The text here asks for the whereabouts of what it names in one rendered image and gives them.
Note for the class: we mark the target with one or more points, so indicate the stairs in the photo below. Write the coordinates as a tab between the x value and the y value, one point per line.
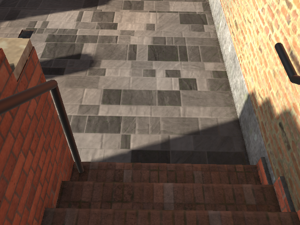
135	193

